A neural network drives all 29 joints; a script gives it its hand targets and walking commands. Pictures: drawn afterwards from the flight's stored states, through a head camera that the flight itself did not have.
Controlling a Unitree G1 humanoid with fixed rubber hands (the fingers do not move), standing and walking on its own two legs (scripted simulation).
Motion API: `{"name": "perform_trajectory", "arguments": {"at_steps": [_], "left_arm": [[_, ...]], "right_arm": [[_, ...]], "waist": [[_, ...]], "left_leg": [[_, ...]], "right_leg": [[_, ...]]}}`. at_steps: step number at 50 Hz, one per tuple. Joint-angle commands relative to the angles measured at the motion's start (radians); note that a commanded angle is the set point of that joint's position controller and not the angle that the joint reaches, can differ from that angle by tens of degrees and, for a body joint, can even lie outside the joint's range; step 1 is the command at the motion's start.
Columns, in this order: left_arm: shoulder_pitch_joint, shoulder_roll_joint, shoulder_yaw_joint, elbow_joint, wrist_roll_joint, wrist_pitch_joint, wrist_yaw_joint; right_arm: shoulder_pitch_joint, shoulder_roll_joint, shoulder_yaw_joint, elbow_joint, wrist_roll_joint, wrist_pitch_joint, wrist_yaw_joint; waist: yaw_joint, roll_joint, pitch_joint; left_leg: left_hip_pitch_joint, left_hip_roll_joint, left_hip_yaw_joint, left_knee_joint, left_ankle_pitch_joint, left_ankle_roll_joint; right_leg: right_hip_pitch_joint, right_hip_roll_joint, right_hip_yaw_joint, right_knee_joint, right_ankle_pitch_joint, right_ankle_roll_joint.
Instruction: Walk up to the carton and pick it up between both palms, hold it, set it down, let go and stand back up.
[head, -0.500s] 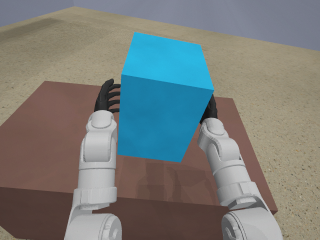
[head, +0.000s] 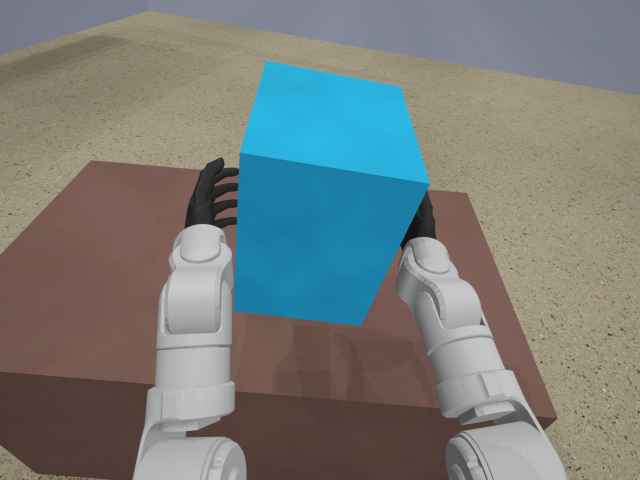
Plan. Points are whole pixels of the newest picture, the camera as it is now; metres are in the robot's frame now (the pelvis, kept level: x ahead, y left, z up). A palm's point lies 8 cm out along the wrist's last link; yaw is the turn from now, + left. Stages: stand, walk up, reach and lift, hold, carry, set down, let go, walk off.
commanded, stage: hold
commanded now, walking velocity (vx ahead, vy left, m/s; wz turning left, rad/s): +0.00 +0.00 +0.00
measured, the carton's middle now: (315, 200) +0.39 +0.00 +0.19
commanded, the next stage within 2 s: none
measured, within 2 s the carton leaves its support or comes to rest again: neither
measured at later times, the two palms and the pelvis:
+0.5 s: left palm (214, 224) +0.35 +0.12 +0.19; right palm (422, 240) +0.35 -0.13 +0.16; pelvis -0.01 -0.01 +0.00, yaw +0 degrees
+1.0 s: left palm (204, 224) +0.35 +0.13 +0.19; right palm (414, 235) +0.36 -0.12 +0.17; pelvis -0.01 +0.00 +0.00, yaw +1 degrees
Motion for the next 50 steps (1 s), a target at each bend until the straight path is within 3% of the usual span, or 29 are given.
{"name": "perform_trajectory", "arguments": {"at_steps": [1, 2, 5, 6, 9, 10, 12, 13, 14, 15, 18, 19, 22, 25, 26, 27, 29, 31, 33, 34, 35, 37, 38, 40, 43, 45, 46, 48, 50], "left_arm": [[-0.749, -0.572, -0.595, -0.042, -0.183, -0.05, -0.173], [-0.764, -0.569, -0.581, -0.011, -0.177, -0.053, -0.179], [-0.826, -0.598, -0.602, -0.046, -0.191, -0.066, -0.174], [-0.806, -0.598, -0.593, -0.006, -0.184, -0.062, -0.169], [-0.817, -0.579, -0.547, 0.056, -0.172, -0.069, -0.179], [-0.846, -0.588, -0.546, 0.045, -0.171, -0.075, -0.172], [-0.858, -0.585, -0.527, 0.056, -0.162, -0.073, -0.176], [-0.865, -0.575, -0.498, 0.118, -0.143, -0.071, -0.174], [-0.881, -0.575, -0.514, 0.12, -0.161, -0.081, -0.182], [-0.886, -0.606, -0.549, 0.056, -0.179, -0.089, -0.174], [-0.886, -0.606, -0.54, 0.095, -0.18, -0.102, -0.165], [-0.837, -0.585, -0.54, 0.058, -0.177, -0.102, -0.167], [-0.854, -0.564, -0.502, 0.102, -0.159, -0.095, -0.174], [-0.877, -0.559, -0.525, 0.031, -0.183, -0.108, -0.181], [-0.885, -0.561, -0.535, 0.038, -0.184, -0.104, -0.174], [-0.873, -0.561, -0.525, 0.043, -0.178, -0.104, -0.172], [-0.892, -0.578, -0.545, 0.017, -0.194, -0.105, -0.167], [-0.848, -0.571, -0.544, 0.032, -0.195, -0.103, -0.166], [-0.845, -0.558, -0.531, 0.05, -0.183, -0.096, -0.173], [-0.829, -0.549, -0.511, 0.104, -0.167, -0.088, -0.174], [-0.85, -0.562, -0.54, 0.015, -0.186, -0.102, -0.172], [-0.872, -0.551, -0.528, 0.034, -0.175, -0.096, -0.174], [-0.852, -0.574, -0.552, 0.001, -0.184, -0.096, -0.165], [-0.87, -0.582, -0.591, -0.001, -0.197, -0.095, -0.162], [-0.852, -0.57, -0.559, 0.017, -0.193, -0.096, -0.17], [-0.904, -0.572, -0.566, -0.007, -0.195, -0.107, -0.165], [-0.851, -0.579, -0.554, 0.063, -0.178, -0.093, -0.164], [-0.82, -0.577, -0.569, 0.04, -0.186, -0.094, -0.165], [-0.851, -0.587, -0.563, 0.028, -0.192, -0.096, -0.173]], "right_arm": [[-0.959, 0.608, 0.415, -0.431, 0.065, -0.107, 0.132], [-0.972, 0.62, 0.414, -0.399, 0.066, -0.108, 0.135], [-0.966, 0.603, 0.381, -0.365, 0.05, -0.113, 0.145], [-1.016, 0.608, 0.393, -0.389, 0.049, -0.123, 0.151], [-1.028, 0.627, 0.38, -0.369, 0.027, -0.12, 0.149], [-1.052, 0.637, 0.376, -0.349, 0.035, -0.129, 0.156], [-1.027, 0.623, 0.328, -0.286, 0.018, -0.125, 0.16], [-1.072, 0.616, 0.326, -0.252, 0.011, -0.127, 0.169], [-1.065, 0.626, 0.318, -0.278, -0.001, -0.132, 0.165], [-1.06, 0.628, 0.322, -0.286, 0.007, -0.142, 0.169], [-1.083, 0.646, 0.348, -0.294, 0.018, -0.142, 0.163], [-1.047, 0.667, 0.377, -0.333, 0.034, -0.144, 0.152], [-1.052, 0.657, 0.367, -0.294, 0.027, -0.13, 0.152], [-1.053, 0.677, 0.389, -0.346, 0.036, -0.136, 0.15], [-1.036, 0.668, 0.388, -0.32, 0.039, -0.13, 0.146], [-1.042, 0.675, 0.397, -0.322, 0.042, -0.132, 0.15], [-1.064, 0.682, 0.402, -0.371, 0.049, -0.135, 0.151], [-1.055, 0.678, 0.414, -0.382, 0.055, -0.128, 0.146], [-1.031, 0.665, 0.394, -0.355, 0.039, -0.122, 0.144], [-1.061, 0.669, 0.392, -0.352, 0.031, -0.119, 0.147], [-1.04, 0.681, 0.412, -0.38, 0.039, -0.122, 0.146], [-1.013, 0.684, 0.406, -0.331, 0.048, -0.108, 0.139], [-1.044, 0.675, 0.421, -0.367, 0.058, -0.117, 0.148], [-1.011, 0.657, 0.402, -0.348, 0.053, -0.116, 0.139], [-1.023, 0.667, 0.405, -0.346, 0.047, -0.111, 0.142], [-1.021, 0.66, 0.377, -0.335, 0.039, -0.118, 0.148], [-1.037, 0.646, 0.384, -0.329, 0.031, -0.115, 0.148], [-1.008, 0.654, 0.391, -0.338, 0.038, -0.117, 0.143], [-0.993, 0.666, 0.386, -0.326, 0.043, -0.114, 0.139]], "waist": [[-0.022, 0.071, -0.478], [-0.014, 0.068, -0.458], [-0.043, 0.115, -0.491], [-0.016, 0.092, -0.495], [-0.008, 0.06, -0.465], [0.003, 0.084, -0.48], [-0.018, 0.085, -0.462], [0.003, 0.077, -0.424], [-0.022, 0.068, -0.447], [-0.036, 0.095, -0.507], [-0.013, 0.083, -0.541], [-0.003, 0.079, -0.583], [-0.004, 0.047, -0.491], [-0.005, 0.04, -0.567], [-0.012, 0.068, -0.544], [0.005, 0.048, -0.551], [-0.002, 0.061, -0.553], [0.009, 0.065, -0.573], [-0.006, 0.06, -0.536], [0.005, 0.045, -0.503], [0.004, 0.064, -0.575], [-0.004, 0.065, -0.518], [0.005, 0.077, -0.568], [-0.024, 0.099, -0.555], [-0.008, 0.05, -0.527], [-0.021, 0.096, -0.537], [-0.012, 0.073, -0.5], [-0.022, 0.072, -0.511], [-0.028, 0.079, -0.509]], "left_leg": [[-0.133, -0.089, 0.006, -0.094, 0.361, -0.032], [-0.134, -0.083, 0.007, -0.103, 0.344, -0.03], [-0.129, -0.072, -0.002, -0.11, 0.339, -0.042], [-0.144, -0.071, 0.002, -0.112, 0.334, -0.034], [-0.188, -0.081, 0.015, -0.128, 0.244, -0.01], [-0.187, -0.081, 0.01, -0.131, 0.232, -0.011], [-0.196, -0.074, 0.015, -0.133, 0.201, -0.008], [-0.233, -0.074, 0.014, -0.154, 0.139, -0.001], [-0.236, -0.073, 0.014, -0.155, 0.124, 0.002], [-0.204, -0.068, 0.008, -0.138, 0.212, -0.015], [-0.181, -0.084, 0.013, -0.118, 0.255, -0.017], [-0.164, -0.089, 0.014, -0.096, 0.314, -0.012], [-0.199, -0.091, 0.018, -0.125, 0.241, 0.001], [-0.193, -0.093, 0.016, -0.102, 0.263, 0.002], [-0.199, -0.092, 0.014, -0.116, 0.264, -0.007], [-0.194, -0.093, 0.022, -0.109, 0.267, -0.003], [-0.192, -0.09, 0.014, -0.113, 0.261, -0.004], [-0.191, -0.094, 0.009, -0.103, 0.265, -0.003], [-0.202, -0.089, 0.006, -0.111, 0.244, 0.0], [-0.23, -0.093, 0.016, -0.117, 0.199, 0.007], [-0.203, -0.095, 0.014, -0.1, 0.263, -0.001], [-0.2, -0.099, 0.022, -0.12, 0.23, 0.0], [-0.192, -0.088, 0.007, -0.102, 0.284, -0.006], [-0.168, -0.088, 0.003, -0.09, 0.308, -0.028], [-0.181, -0.09, 0.011, -0.099, 0.254, -0.012], [-0.186, -0.083, -0.001, -0.107, 0.258, -0.02], [-0.187, -0.081, 0.004, -0.119, 0.244, -0.015], [-0.186, -0.083, -0.003, -0.096, 0.298, -0.021], [-0.147, -0.086, 0.011, -0.098, 0.323, -0.025]], "right_leg": [[0.349, 0.064, 0.058, 0.032, 0.202, 0.03], [0.338, 0.062, 0.058, 0.027, 0.175, 0.03], [0.329, 0.069, 0.043, 0.035, 0.135, 0.025], [0.326, 0.073, 0.043, 0.03, 0.126, 0.025], [0.338, 0.054, 0.053, 0.024, 0.092, 0.034], [0.316, 0.061, 0.047, 0.027, 0.062, 0.03], [0.324, 0.059, 0.049, 0.035, 0.065, 0.027], [0.304, 0.061, 0.043, 0.022, -0.01, 0.029], [0.33, 0.052, 0.047, 0.017, -0.002, 0.032], [0.341, 0.058, 0.042, 0.042, 0.075, 0.03], [0.332, 0.06, 0.045, 0.025, 0.09, 0.035], [0.379, 0.053, 0.058, 0.04, 0.177, 0.039], [0.363, 0.05, 0.054, 0.019, 0.114, 0.046], [0.39, 0.045, 0.066, 0.038, 0.176, 0.048], [0.381, 0.05, 0.058, 0.037, 0.152, 0.046], [0.37, 0.057, 0.054, 0.037, 0.151, 0.048], [0.363, 0.055, 0.052, 0.039, 0.132, 0.048], [0.369, 0.042, 0.065, 0.043, 0.18, 0.048], [0.371, 0.043, 0.064, 0.042, 0.157, 0.045], [0.368, 0.037, 0.071, 0.029, 0.128, 0.048], [0.384, 0.038, 0.072, 0.049, 0.199, 0.049], [0.375, 0.045, 0.062, 0.034, 0.135, 0.053], [0.378, 0.049, 0.063, 0.053, 0.191, 0.045], [0.35, 0.059, 0.055, 0.049, 0.175, 0.038], [0.333, 0.05, 0.065, 0.047, 0.166, 0.045], [0.339, 0.052, 0.057, 0.05, 0.141, 0.036], [0.323, 0.059, 0.047, 0.037, 0.103, 0.038], [0.357, 0.054, 0.061, 0.044, 0.18, 0.036], [0.329, 0.059, 0.05, 0.033, 0.157, 0.042]]}}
